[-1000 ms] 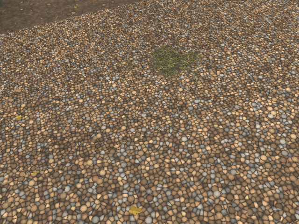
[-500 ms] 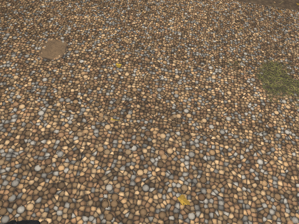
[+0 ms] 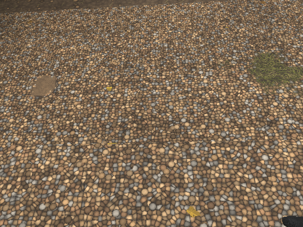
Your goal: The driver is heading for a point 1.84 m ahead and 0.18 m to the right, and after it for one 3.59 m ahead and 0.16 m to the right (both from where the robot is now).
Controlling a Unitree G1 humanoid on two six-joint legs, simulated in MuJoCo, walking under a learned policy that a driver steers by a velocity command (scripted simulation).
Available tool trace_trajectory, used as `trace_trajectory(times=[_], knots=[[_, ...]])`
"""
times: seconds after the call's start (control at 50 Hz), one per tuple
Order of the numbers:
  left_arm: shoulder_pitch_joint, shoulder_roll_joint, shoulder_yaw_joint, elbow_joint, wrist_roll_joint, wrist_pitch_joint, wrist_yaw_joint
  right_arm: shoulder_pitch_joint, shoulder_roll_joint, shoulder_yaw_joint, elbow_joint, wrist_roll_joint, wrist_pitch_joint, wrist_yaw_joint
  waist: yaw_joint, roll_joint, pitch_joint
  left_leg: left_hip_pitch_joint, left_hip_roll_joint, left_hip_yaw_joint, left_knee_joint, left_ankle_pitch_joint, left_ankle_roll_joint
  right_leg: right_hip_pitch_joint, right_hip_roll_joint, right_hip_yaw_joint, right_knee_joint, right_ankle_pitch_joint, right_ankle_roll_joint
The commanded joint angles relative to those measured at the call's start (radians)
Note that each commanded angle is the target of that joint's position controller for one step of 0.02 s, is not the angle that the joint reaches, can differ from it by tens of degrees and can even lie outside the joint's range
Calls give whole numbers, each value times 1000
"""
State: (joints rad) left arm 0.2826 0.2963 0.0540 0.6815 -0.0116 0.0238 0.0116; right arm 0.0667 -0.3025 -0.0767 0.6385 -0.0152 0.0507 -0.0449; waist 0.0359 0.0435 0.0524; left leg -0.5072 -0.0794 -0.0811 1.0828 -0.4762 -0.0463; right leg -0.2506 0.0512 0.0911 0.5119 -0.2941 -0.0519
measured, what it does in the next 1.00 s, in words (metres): goes down: left foot, then right foot 0.18 m lower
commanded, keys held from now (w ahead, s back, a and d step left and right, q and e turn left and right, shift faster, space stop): w+e+shift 0.44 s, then w+q+shift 0.14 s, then q+shift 0.42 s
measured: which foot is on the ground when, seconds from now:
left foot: up 0.00-0.26, down 0.28-0.80, up 0.82-1.00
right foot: down 0.00-0.30, up 0.32-0.78, down 0.80-1.00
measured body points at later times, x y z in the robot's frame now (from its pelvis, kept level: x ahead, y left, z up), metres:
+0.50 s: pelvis +0.15 -0.01 -0.02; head +0.16 +0.00 +0.43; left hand +0.44 +0.13 -0.09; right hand +0.06 -0.28 -0.13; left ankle +0.07 +0.14 -0.74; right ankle +0.13 -0.16 -0.65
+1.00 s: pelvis +0.42 -0.22 -0.19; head +0.50 -0.25 +0.25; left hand +0.61 -0.02 -0.32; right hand +0.42 -0.52 -0.31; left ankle +0.43 -0.07 -0.81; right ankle +0.42 -0.34 -0.91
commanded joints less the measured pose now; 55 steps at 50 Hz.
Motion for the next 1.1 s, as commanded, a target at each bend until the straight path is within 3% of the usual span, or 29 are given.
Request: trace_trajectory(times=[0.02,0.06,0.12,0.18,0.28,0.3,0.32,0.34,0.36,0.38,0.42,0.48,0.52,0.58,0.62,0.66,0.7,0.76,0.78,0.8,0.82,0.84,0.88,0.9,0.92,0.94,0.98,1.02,1.1], knots=[[8,162,49,-76,-37,2,31,-53,-63,-24,-89,5,-38,18,-17,-106,-155,-198,43,-51,18,117,-20,266,-216,350,-206,130,-178],[49,164,48,-78,-30,0,36,-83,-70,-26,-93,25,-68,41,11,-163,-112,-202,29,-34,-138,179,-12,246,-201,412,-290,-236,-188],[56,169,49,-87,-14,-12,33,-119,-52,-21,-91,29,-121,60,23,-219,-94,-76,3,-9,-301,259,-21,161,-157,386,-269,-139,-181],[21,171,47,-122,-24,-9,22,-129,-46,-18,-101,34,-151,70,16,-236,-56,64,-18,13,-405,237,-27,6,-127,393,-235,-108,-176],[-158,98,12,-236,-30,0,6,147,-99,-56,-48,60,-179,73,-170,-202,-96,529,-1,49,-555,306,-24,-267,-74,444,-17,75,-121],[-82,38,-11,-210,-40,2,-2,268,-119,-64,-28,66,-179,69,-192,-91,-161,715,141,-99,-763,197,39,-321,-14,361,253,-103,-70],[26,-38,-31,-214,-24,-3,-10,318,-152,-50,-37,14,-183,70,-122,115,-233,905,339,-305,-598,433,116,-497,69,269,563,-359,-40],[73,12,-12,-242,-71,-27,-8,294,-212,-72,-25,8,-184,76,-69,213,-186,873,509,-569,-673,471,218,-720,44,222,693,-287,-30],[-29,90,4,-232,-78,-44,3,281,-188,-73,-13,24,-190,82,-88,101,-80,747,549,-602,-747,276,270,-795,-69,170,772,-177,-15],[-100,134,18,-219,-60,-38,5,276,-121,-53,-10,31,-187,79,-114,-9,3,665,490,-483,-774,135,259,-801,-118,138,798,-74,-15],[-128,110,14,-219,-50,-18,-10,235,-58,-15,-7,40,-184,66,-103,-1,92,540,377,-293,-829,142,205,-778,-168,114,800,67,-8],[-166,29,-13,-217,-38,-40,-14,353,-64,-4,84,15,-185,62,-121,-13,94,485,316,-169,-872,260,219,-737,-154,103,774,132,-12],[-175,30,-9,-198,-34,-66,-24,427,-70,0,135,1,-183,59,-102,-56,87,561,310,-138,-799,340,251,-828,-121,130,736,201,-15],[-315,54,0,-210,-26,-109,-52,545,-51,14,203,28,-183,41,-98,-18,129,663,320,-129,-764,330,236,-967,-133,88,540,321,-24],[-452,21,-14,-231,40,-143,-95,507,-30,31,202,42,-166,15,-131,-29,167,328,226,-16,-801,361,189,-558,-118,-83,240,717,-12],[-417,-29,-14,-207,26,-153,-124,502,-49,34,204,47,-147,2,-113,7,99,107,197,50,-751,306,166,-125,-61,-95,174,950,3],[-399,-2,-5,-182,-2,-139,-120,509,-97,17,199,54,-122,-3,-114,53,106,252,203,24,-660,335,148,-119,-51,-55,77,839,20],[-267,63,24,-98,19,-150,-100,569,-83,3,220,51,-72,-15,-88,103,19,544,196,-81,-245,516,98,-90,-110,33,-135,812,24],[-122,77,36,-41,24,-150,-88,536,-93,-9,216,53,-59,-18,-7,82,-40,524,184,-93,-6,503,68,36,-169,52,-230,927,35],[76,76,35,27,40,-144,-77,497,-60,-6,209,65,-64,-13,88,-9,-129,383,91,-53,279,213,3,301,-222,51,-347,1118,23],[152,103,19,63,72,-141,-75,553,4,2,204,41,-69,-5,50,-190,-234,5,6,-87,604,-465,-14,688,-353,100,11,1613,11],[144,145,29,50,51,-139,-76,755,79,36,209,53,-82,25,-32,-408,-423,-251,48,-205,710,-403,-30,968,-503,83,359,1942,-93],[82,147,46,23,54,-98,-76,605,-50,18,120,76,-98,32,3,-321,-543,-307,146,-128,663,-280,-59,835,-497,177,187,1511,-176],[-2,161,55,2,39,-94,-63,542,-57,6,94,86,-96,13,-31,-229,-577,-254,200,-92,571,-40,-41,639,-556,260,40,949,-234],[-86,137,48,-18,31,-86,-52,515,-60,4,90,73,-68,1,-60,-170,-470,-225,210,-32,613,23,-42,438,-578,279,-37,812,-265],[-153,117,38,2,26,-82,-38,516,-13,1,94,75,-45,0,-127,-154,-286,-126,228,-8,436,105,-49,168,-501,119,-131,822,-225],[-245,76,32,18,30,-82,-25,421,23,8,59,55,-28,-6,-135,-207,-133,-52,235,19,103,165,-63,-23,-412,-66,-159,762,-159],[-271,70,32,17,31,-96,3,326,-3,-4,0,43,-36,10,-117,-244,-146,13,226,18,-110,329,-36,-6,-392,-124,-154,795,-127],[-321,97,47,11,-31,-87,9,292,-35,-25,-30,36,-3,58,-128,-163,-148,142,175,82,-279,396,54,26,-404,-221,-85,662,-74]])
